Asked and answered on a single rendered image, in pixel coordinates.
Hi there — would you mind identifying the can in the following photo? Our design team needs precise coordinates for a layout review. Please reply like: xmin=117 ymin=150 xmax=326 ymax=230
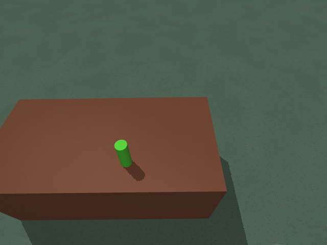
xmin=114 ymin=140 xmax=132 ymax=167

